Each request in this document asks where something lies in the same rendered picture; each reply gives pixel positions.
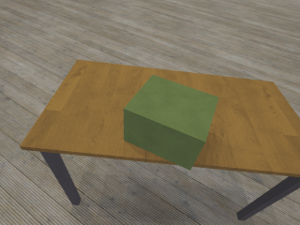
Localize table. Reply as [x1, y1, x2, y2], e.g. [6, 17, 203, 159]
[20, 59, 300, 220]

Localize carton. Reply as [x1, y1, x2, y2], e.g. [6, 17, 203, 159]
[124, 75, 219, 170]

